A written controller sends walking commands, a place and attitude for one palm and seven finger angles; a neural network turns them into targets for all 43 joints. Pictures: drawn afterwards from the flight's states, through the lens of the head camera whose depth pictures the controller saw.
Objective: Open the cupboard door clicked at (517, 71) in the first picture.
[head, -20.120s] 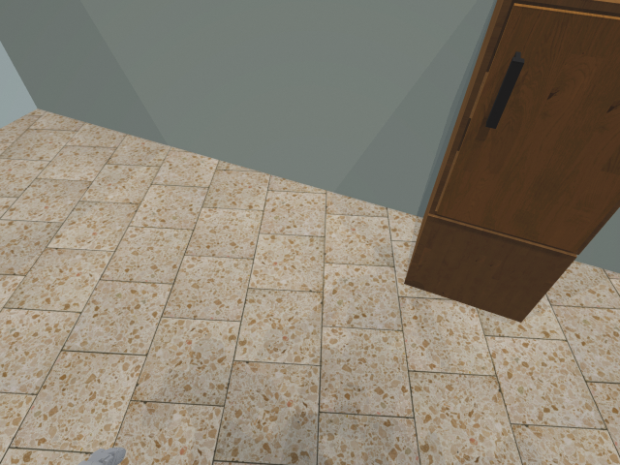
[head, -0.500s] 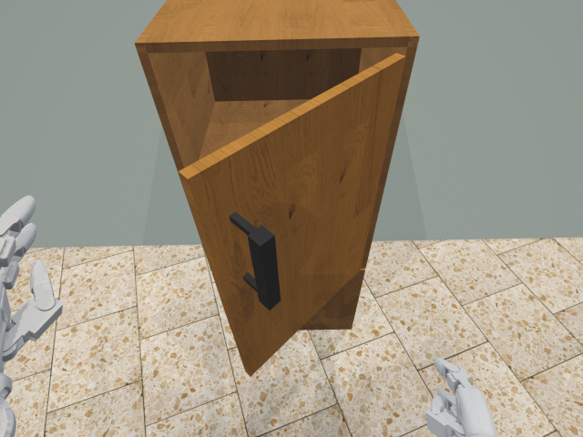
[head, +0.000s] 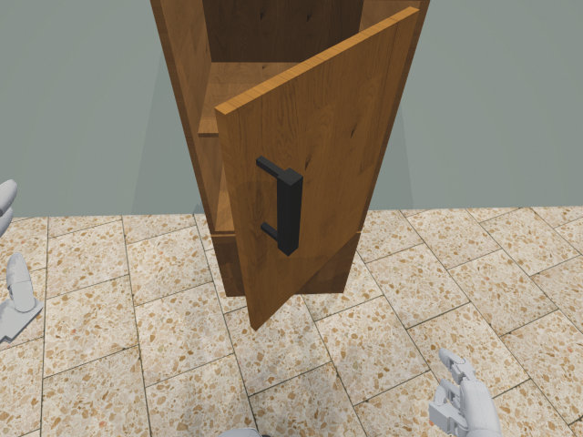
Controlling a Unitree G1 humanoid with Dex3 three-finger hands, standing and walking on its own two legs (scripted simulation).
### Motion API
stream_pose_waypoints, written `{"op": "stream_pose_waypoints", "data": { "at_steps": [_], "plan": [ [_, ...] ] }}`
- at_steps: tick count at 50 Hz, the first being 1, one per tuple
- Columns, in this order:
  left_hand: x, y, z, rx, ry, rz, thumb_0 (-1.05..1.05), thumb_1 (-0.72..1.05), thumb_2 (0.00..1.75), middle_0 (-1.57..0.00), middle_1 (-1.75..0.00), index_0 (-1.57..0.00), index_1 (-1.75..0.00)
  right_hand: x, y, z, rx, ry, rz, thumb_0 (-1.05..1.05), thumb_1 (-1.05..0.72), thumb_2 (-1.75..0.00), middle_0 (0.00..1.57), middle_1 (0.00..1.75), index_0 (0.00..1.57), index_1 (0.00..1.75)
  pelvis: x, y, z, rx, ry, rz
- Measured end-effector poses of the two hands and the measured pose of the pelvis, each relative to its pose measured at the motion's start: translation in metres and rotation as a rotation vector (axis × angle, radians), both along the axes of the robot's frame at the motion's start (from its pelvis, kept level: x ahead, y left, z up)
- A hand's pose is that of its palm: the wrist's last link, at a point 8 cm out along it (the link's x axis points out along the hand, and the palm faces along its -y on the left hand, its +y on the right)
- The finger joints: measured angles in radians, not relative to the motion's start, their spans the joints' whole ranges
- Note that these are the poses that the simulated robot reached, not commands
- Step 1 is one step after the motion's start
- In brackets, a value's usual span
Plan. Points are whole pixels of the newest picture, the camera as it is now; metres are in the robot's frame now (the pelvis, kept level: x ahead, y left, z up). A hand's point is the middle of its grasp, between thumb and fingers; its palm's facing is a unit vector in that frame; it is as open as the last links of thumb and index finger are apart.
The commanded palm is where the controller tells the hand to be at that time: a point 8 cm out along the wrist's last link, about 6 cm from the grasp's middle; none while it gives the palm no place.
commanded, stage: step back with the hand held close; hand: left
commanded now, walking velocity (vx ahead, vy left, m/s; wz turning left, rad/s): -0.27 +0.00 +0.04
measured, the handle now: (277, 208) +0.40 +0.06 +0.10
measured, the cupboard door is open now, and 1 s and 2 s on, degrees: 45 45 45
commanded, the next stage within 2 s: stop stepping back and stand still in 0.46 s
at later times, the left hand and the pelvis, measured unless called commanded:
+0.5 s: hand out of the picture +0.08 +0.28 +0.18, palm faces +0.43 -0.79 -0.43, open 7.4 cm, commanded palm +0.03 +0.32 +0.19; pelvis -0.11 +0.02 +0.00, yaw -1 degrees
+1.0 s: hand out of the picture -0.08 +0.29 +0.19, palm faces +0.32 -0.76 -0.56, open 7.4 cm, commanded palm -0.10 +0.34 +0.19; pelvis -0.26 +0.05 +0.00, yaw -4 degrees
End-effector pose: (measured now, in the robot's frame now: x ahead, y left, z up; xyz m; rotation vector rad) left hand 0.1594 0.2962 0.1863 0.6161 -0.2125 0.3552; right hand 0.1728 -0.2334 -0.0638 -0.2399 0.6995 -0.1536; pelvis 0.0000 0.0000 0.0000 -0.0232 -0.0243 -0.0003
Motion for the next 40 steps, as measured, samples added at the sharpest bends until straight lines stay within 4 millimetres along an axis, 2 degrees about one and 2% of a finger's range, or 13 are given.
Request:
{"op": "stream_pose_waypoints", "data": {
  "at_steps": [5,11,15,19,23,27,30,33,37,40],
  "plan": [
    [-0.025,0.005,-0.008,-0.031,-0.027,0.029,0.02,0.89,0.9,-0.21,-0.3,-0.22,-0.3,-0.023,0.006,-0.007,-0.008,0.025,0.027,0.01,-0.9,-0.9,0.2,0.3,0.2,0.3,-0.019,0.002,-0.004,-0.008,-0.001,0.021],
    [-0.046,0.011,-0.011,-0.05,-0.111,-0.028,0.02,0.89,0.9,-0.21,-0.3,-0.22,-0.3,-0.054,0.012,-0.012,-0.066,0.048,0.019,0.01,-0.9,-0.9,0.2,0.3,0.2,0.3,-0.042,0.015,-0.014,-0.027,-0.027,0.027],
    [-0.06,0.026,0.002,0.006,-0.148,-0.017,0.02,0.89,0.9,-0.22,-0.3,-0.22,-0.3,-0.073,0.024,-0.012,-0.055,0.047,0.015,0.01,-0.91,-0.9,0.2,0.3,0.2,0.3,-0.06,0.021,-0.011,-0.063,-0.031,0.047],
    [-0.082,0.038,0.015,0.005,-0.163,0.013,0.02,0.89,0.9,-0.22,-0.3,-0.22,-0.3,-0.09,0.038,-0.003,-0.012,0.046,0.028,0.01,-0.91,-0.9,0.2,0.3,0.2,0.3,-0.076,0.021,-0.001,-0.075,0.009,0.032],
    [-0.105,0.032,0.013,-0.059,-0.133,0.006,0.02,0.89,0.9,-0.21,-0.3,-0.21,-0.3,-0.101,0.049,0.003,0.019,0.013,0.062,0.01,-0.9,-0.9,0.2,0.3,0.2,0.3,-0.099,0.022,0.004,-0.071,0.06,0.014],
    [-0.126,0.016,0.003,-0.044,-0.116,-0.075,0.02,0.89,0.9,-0.21,-0.3,-0.21,-0.3,-0.114,0.048,-0.007,0.026,-0.036,0.082,0.01,-0.9,-0.9,0.2,0.3,0.2,0.3,-0.133,0.024,-0.011,-0.01,0.075,-0.067],
    [-0.135,0.015,0.006,-0.049,-0.128,-0.15,0.02,0.89,0.9,-0.21,-0.3,-0.22,-0.3,-0.139,0.048,-0.006,0.003,0.003,0.056,0.01,-0.9,-0.9,0.2,0.3,0.2,0.3,-0.14,0.03,-0.007,-0.017,0.036,-0.069],
    [-0.137,0.025,0.008,-0.06,-0.183,-0.177,0.02,0.89,0.9,-0.22,-0.3,-0.22,-0.3,-0.162,0.045,0.002,-0.033,-0.019,0.002,0.01,-0.9,-0.9,0.2,0.3,0.2,0.3,-0.145,0.038,-0.01,-0.024,0.01,-0.093],
    [-0.134,0.039,0.004,-0.108,-0.182,-0.164,0.02,0.89,0.9,-0.22,-0.3,-0.22,-0.3,-0.2,0.044,0.014,-0.043,-0.063,-0.049,0.01,-0.9,-0.9,0.2,0.3,0.2,0.3,-0.177,0.046,-0.004,-0.025,-0.042,-0.071],
    [-0.149,0.04,0.003,-0.124,-0.124,-0.161,0.02,0.89,0.9,-0.21,-0.3,-0.21,-0.3,-0.235,0.046,0.025,-0.037,-0.047,-0.069,0.01,-0.91,-0.9,0.2,0.3,0.2,0.3,-0.196,0.047,0.008,-0.022,-0.051,-0.076]
  ]
}}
